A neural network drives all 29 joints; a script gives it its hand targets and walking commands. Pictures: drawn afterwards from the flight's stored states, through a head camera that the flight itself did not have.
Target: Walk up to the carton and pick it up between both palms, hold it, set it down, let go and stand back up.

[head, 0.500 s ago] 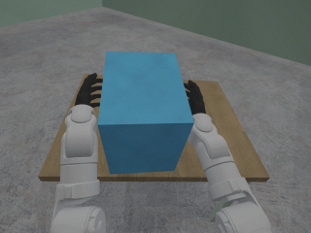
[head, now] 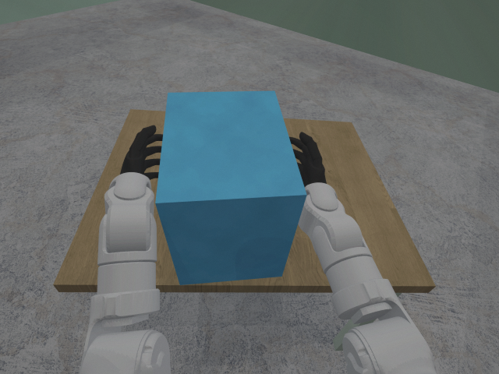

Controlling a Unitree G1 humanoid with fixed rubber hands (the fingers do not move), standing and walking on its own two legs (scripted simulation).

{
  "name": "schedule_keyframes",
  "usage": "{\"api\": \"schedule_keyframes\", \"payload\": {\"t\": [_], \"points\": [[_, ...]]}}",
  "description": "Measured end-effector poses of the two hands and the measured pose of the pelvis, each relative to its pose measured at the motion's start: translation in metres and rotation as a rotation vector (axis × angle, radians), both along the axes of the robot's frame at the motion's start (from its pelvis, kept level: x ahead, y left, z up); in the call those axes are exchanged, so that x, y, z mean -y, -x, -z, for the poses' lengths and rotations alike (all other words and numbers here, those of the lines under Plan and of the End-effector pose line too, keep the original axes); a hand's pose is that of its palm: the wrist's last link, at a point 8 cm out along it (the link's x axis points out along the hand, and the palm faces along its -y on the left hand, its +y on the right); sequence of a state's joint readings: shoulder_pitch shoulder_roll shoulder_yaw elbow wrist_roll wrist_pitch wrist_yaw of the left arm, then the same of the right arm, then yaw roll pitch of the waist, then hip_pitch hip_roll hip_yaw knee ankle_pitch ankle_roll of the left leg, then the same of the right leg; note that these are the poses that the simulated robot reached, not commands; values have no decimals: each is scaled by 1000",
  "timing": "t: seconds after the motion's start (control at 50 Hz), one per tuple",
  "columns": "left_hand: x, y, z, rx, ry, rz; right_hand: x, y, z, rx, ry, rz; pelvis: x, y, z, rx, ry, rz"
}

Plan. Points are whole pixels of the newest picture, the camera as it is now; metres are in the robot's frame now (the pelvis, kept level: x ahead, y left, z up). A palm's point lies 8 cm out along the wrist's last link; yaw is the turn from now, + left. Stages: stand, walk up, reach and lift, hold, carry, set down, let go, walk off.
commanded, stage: hold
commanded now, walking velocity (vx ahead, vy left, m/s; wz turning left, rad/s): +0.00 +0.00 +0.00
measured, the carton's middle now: (227, 188) +0.38 +0.01 +0.11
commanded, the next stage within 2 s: none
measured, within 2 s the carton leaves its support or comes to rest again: neither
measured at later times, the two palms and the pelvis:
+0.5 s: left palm (131, 157) +0.35 +0.15 +0.20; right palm (320, 161) +0.35 -0.12 +0.20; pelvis -0.02 +0.00 +0.00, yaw +0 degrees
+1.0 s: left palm (129, 175) +0.33 +0.15 +0.19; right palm (319, 185) +0.33 -0.12 +0.17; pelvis -0.02 +0.00 +0.00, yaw +0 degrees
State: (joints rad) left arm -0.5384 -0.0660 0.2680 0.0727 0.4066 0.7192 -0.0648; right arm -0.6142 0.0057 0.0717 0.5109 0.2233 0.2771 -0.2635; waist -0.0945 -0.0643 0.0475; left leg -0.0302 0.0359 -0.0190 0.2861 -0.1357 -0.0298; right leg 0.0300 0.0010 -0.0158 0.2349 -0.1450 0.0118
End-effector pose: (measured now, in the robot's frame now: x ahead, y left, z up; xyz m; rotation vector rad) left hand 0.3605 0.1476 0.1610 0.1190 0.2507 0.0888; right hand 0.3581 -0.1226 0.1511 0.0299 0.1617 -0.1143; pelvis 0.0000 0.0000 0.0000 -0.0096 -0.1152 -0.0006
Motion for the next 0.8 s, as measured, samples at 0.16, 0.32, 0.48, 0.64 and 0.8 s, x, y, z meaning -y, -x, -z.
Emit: {"api": "schedule_keyframes", "payload": {"t": [0.16, 0.32, 0.48, 0.64, 0.8], "points": [[0, 19, -20, 84, -5, 2, -1, 21, -14, 81, -10, 12, -5, 10, 2, 29, 7, 0], [-2, 27, -32, 93, 16, -10, -3, 27, -31, 91, 85, -5, -5, 24, 3, 50, 8, 0], [1, 11, -44, 103, 6, -16, 1, 8, -49, 102, 104, -18, -3, 19, 2, 42, 4, 0], [4, -5, -23, 40, -7, -5, 4, -8, -25, 42, 42, -11, 0, 5, 0, 15, 0, 0], [2, 6, -2, 17, 3, 4, 1, 6, -1, 20, -12, 8, -1, 1, 1, 16, 1, 0]]}}
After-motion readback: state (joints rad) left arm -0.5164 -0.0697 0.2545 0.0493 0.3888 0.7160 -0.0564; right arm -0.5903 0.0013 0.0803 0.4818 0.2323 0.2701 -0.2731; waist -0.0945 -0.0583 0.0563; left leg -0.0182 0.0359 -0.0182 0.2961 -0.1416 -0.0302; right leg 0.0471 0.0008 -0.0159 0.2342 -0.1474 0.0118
